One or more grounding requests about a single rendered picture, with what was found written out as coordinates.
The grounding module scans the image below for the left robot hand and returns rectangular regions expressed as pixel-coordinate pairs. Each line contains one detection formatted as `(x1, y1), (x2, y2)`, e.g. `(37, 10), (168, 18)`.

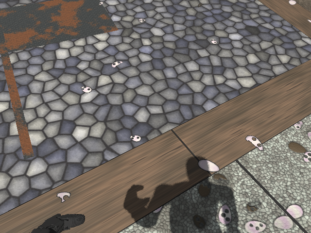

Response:
(31, 214), (86, 233)

